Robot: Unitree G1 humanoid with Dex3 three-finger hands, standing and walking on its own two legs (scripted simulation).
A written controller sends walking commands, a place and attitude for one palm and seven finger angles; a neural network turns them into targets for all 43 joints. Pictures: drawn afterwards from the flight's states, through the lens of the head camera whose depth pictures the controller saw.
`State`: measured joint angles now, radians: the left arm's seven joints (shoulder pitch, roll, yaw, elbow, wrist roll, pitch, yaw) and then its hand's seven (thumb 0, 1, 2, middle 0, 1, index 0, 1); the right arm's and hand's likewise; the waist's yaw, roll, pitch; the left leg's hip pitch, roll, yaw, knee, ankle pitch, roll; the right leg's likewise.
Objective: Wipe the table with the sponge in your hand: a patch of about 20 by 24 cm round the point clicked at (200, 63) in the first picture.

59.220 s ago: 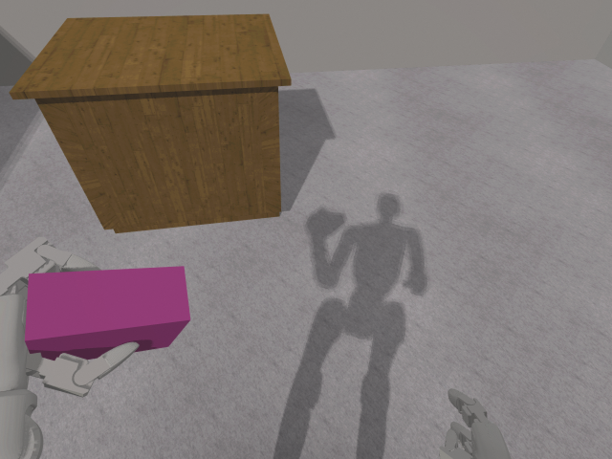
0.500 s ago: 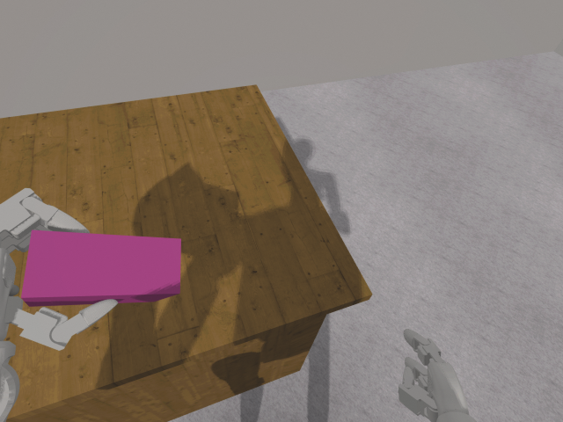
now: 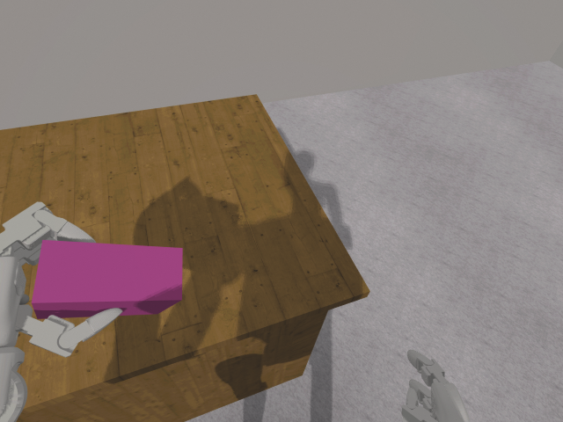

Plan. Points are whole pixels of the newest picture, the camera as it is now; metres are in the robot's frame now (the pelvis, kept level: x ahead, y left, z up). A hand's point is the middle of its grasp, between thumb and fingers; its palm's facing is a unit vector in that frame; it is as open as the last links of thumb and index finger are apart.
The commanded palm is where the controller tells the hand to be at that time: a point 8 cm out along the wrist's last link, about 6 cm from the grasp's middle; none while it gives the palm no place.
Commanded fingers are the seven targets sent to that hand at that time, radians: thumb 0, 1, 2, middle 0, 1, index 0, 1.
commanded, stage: shuffle to correct the standing spot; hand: left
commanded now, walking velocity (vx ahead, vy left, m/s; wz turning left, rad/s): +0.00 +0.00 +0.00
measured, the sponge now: (131, 283) +0.24 +0.20 +0.12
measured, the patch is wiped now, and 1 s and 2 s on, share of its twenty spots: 0.00 0.00 0.00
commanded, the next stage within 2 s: come to a stop and stand still in 0.84 s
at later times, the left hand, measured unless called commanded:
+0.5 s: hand (114, 275) +0.23 +0.20 +0.15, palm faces +0.32 -0.87 -0.38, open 10.0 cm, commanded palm +0.16 +0.24 +0.17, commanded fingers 0.00 0.10 1.30 -1.20 -1.60 -1.20 -1.60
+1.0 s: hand (163, 269) +0.24 +0.16 +0.15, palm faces +0.30 -0.86 -0.40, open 10.0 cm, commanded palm +0.18 +0.20 +0.17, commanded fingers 0.00 0.10 1.30 -1.20 -1.60 -1.20 -1.60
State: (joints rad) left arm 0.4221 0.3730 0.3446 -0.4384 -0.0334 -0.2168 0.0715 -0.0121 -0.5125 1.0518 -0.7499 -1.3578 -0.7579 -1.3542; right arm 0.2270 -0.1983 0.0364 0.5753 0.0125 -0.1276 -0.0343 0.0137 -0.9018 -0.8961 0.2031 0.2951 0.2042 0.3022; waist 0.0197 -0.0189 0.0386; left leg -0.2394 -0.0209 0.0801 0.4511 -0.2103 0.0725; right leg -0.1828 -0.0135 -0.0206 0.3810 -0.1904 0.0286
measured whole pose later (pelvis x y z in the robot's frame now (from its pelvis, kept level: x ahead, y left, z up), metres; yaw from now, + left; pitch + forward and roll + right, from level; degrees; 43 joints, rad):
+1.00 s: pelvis +0.02 -0.08 -0.01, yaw +0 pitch +1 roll -1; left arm 0.46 0.41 0.37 -0.51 -0.09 -0.14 0.07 -0.01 -0.51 1.05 -0.75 -1.36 -0.76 -1.36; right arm 0.22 -0.22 -0.03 0.57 0.03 -0.06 -0.04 0.01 -0.90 -0.90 0.20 0.29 0.20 0.30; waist -0.01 -0.01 0.02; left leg -0.29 0.09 0.03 0.57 -0.29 -0.04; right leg -0.23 0.09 -0.07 0.51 -0.29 -0.09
